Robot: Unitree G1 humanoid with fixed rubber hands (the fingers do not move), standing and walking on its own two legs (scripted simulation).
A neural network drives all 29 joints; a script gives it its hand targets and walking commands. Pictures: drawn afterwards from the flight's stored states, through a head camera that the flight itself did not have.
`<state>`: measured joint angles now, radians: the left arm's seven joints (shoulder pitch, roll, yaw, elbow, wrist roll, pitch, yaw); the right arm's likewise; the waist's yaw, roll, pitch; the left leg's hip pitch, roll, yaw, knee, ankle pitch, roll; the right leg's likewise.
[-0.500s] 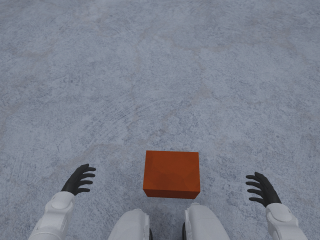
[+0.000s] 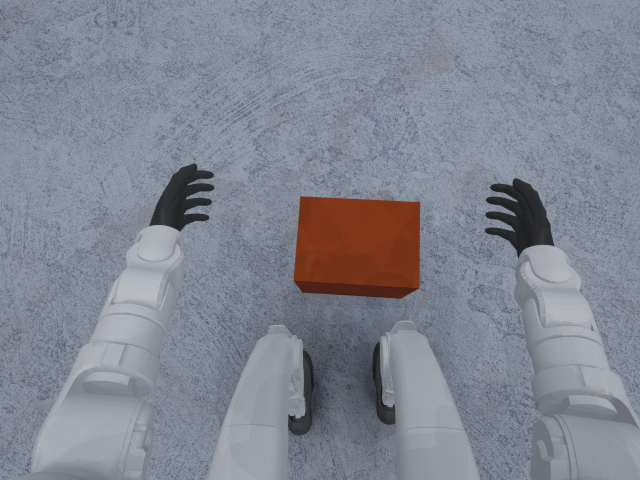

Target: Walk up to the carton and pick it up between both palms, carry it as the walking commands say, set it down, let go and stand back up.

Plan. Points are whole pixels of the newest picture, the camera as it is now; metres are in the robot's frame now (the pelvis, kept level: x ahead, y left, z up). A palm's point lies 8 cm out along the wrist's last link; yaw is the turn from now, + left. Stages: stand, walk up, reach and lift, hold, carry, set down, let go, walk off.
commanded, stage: reach and lift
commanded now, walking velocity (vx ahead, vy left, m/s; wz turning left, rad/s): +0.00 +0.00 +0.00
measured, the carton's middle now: (355, 252) +0.46 -0.04 -0.55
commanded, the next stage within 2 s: none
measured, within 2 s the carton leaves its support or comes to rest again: neither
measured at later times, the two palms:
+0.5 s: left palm (221, 197) +0.47 +0.19 -0.19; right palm (490, 211) +0.44 -0.24 -0.19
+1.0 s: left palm (245, 219) +0.47 +0.18 -0.31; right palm (472, 233) +0.44 -0.25 -0.30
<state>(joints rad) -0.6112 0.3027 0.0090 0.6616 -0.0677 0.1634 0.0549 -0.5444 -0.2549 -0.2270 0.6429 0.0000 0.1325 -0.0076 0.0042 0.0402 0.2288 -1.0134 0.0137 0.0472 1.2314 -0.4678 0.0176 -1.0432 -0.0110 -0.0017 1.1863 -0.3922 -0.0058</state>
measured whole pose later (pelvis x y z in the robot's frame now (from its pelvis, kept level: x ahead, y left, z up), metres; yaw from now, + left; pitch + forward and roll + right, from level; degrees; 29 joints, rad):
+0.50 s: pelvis -0.04 -0.02 -0.05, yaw +1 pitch +23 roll +1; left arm -1.16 0.43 0.11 0.70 -0.12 0.25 0.09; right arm -1.10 -0.33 -0.24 0.64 0.14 0.26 -0.14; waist -0.03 -0.02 0.53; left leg -1.37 0.01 0.04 1.37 -0.40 0.02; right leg -1.41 -0.01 0.00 1.34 -0.34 0.00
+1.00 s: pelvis -0.04 -0.02 -0.15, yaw +1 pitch +24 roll +1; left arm -1.16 0.43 0.11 0.77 -0.13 0.18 0.06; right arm -1.10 -0.32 -0.23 0.70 0.14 0.17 -0.12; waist -0.06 -0.03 0.53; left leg -1.66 0.02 0.04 1.79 -0.56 0.02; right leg -1.71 -0.01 0.00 1.76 -0.48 -0.01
